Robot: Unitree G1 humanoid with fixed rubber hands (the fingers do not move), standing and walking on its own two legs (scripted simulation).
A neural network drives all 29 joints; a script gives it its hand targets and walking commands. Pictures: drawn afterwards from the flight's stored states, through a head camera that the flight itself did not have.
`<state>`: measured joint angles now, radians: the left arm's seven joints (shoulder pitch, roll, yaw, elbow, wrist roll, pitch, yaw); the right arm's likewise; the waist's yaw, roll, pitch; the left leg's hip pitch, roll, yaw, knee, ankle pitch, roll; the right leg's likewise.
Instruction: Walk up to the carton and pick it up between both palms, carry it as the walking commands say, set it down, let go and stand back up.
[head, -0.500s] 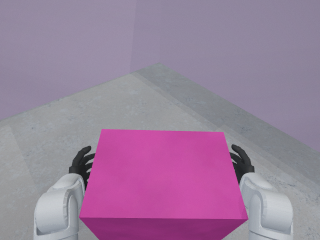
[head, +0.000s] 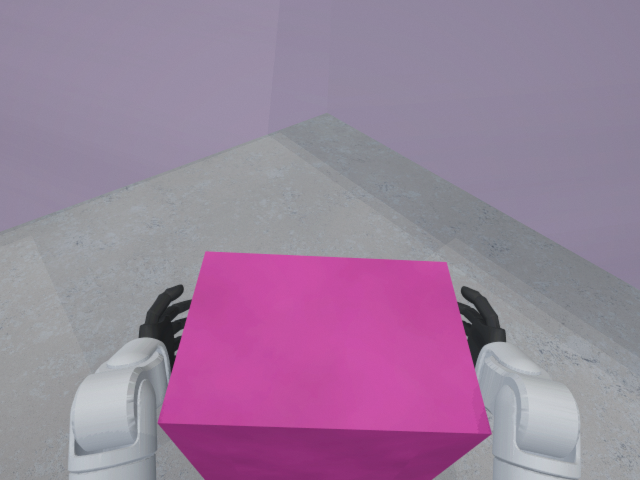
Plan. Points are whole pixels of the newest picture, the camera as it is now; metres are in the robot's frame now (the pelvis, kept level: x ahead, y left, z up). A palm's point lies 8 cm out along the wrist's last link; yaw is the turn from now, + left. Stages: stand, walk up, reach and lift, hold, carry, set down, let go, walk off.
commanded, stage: carry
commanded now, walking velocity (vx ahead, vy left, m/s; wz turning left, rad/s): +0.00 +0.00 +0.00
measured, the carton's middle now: (319, 384) +0.24 +0.00 +0.01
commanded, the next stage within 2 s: none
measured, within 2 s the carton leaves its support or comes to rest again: neither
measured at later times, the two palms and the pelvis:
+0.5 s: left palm (175, 354) +0.25 +0.17 +0.08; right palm (501, 358) +0.24 -0.20 +0.08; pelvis -0.01 -0.02 +0.00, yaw +0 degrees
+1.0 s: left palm (175, 361) +0.24 +0.16 +0.08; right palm (505, 364) +0.23 -0.21 +0.08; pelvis -0.01 -0.02 +0.00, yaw +0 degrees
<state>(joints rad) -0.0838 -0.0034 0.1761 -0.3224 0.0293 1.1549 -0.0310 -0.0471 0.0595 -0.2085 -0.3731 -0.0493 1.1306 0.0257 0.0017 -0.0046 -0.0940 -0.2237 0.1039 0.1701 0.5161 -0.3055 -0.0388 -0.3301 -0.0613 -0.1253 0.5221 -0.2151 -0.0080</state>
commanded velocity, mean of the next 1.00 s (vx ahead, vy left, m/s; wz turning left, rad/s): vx -0.03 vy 0.00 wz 0.00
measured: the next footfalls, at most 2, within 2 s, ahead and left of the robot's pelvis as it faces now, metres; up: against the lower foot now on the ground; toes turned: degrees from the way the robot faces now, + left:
right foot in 1.62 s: -0.11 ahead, -0.11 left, +0.00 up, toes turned -6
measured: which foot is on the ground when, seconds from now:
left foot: down 0.00-1.00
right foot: down 0.00-1.00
